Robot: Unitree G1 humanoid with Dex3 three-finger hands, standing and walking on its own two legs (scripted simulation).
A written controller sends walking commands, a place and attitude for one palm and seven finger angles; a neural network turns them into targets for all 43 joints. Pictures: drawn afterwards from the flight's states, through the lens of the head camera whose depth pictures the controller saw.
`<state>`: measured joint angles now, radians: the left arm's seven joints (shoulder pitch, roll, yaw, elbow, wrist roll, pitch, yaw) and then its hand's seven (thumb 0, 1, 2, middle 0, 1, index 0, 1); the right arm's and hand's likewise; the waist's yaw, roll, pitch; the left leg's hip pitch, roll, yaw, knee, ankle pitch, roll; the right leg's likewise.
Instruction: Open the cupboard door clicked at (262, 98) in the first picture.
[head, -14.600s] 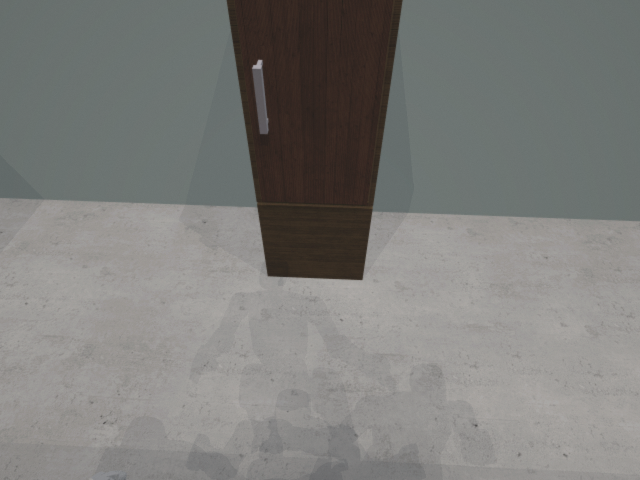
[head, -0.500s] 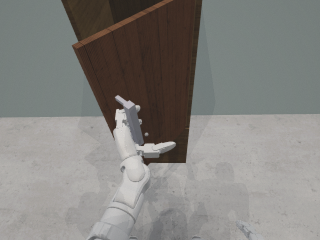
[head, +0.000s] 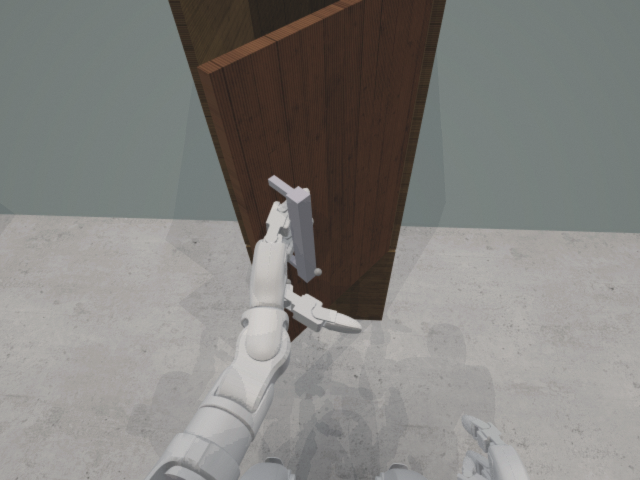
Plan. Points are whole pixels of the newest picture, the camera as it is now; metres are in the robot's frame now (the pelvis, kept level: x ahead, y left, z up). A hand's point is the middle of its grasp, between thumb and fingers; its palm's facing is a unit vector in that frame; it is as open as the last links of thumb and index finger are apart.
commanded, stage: slide the hand sideways off the handle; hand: left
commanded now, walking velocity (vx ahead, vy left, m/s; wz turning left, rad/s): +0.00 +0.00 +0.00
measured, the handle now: (293, 232) +0.41 +0.06 +0.07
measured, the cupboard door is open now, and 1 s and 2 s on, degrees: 49 50 50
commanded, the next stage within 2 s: draw the hand back to the body in 1.06 s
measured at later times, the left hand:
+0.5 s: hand (304, 301) +0.31 +0.04 +0.07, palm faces -0.09 -1.00 -0.01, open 16.3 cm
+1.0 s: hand (259, 346) +0.26 +0.08 +0.07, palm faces -0.05 -1.00 -0.03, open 16.3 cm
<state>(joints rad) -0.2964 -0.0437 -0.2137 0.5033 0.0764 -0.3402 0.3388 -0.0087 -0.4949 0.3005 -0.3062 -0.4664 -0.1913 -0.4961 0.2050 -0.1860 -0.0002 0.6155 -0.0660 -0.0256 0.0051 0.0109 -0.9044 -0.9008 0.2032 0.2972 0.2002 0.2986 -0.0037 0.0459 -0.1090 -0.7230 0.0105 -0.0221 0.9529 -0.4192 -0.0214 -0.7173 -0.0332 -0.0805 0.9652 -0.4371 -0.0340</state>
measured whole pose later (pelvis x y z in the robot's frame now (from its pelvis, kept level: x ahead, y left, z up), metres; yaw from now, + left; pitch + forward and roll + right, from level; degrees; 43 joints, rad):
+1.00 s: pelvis +0.02 -0.01 +0.00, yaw +0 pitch +10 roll +0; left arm 0.36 0.08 -0.14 -0.12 -0.06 -0.30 -0.01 -0.01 -0.50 0.30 -0.15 -0.30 -0.16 -0.30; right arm 0.24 -0.22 0.02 0.46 -0.01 -0.09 -0.01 0.01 -0.90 -0.90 0.20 0.30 0.20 0.30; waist 0.01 0.05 -0.11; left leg -0.67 0.02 -0.02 0.97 -0.48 -0.03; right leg -0.67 -0.02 -0.08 0.99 -0.49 -0.04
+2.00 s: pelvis +0.04 +0.02 +0.05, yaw -1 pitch -1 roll -1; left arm 0.51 0.28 0.12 -0.37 -0.02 -0.06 0.11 0.00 -0.02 0.50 -0.17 -0.30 -0.18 -0.30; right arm 0.23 -0.21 0.07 0.58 -0.01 -0.14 -0.10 0.01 -0.90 -0.90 0.20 0.30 0.20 0.30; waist 0.06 0.07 -0.02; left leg -0.23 0.01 0.01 0.58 -0.34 0.01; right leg -0.21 -0.02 -0.05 0.55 -0.32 0.01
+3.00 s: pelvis +0.03 +0.01 +0.06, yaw -2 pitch -2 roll -1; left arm 0.47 0.36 0.39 -0.39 -0.03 -0.16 0.10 0.02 0.89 0.90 -0.21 -0.30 -0.22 -0.30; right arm 0.17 -0.24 0.02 0.63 -0.01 -0.09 -0.08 0.01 -0.90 -0.90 0.21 0.30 0.20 0.30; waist 0.04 0.08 0.02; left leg -0.15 0.04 0.01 0.42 -0.24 -0.01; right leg -0.12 0.02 -0.05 0.34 -0.19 -0.01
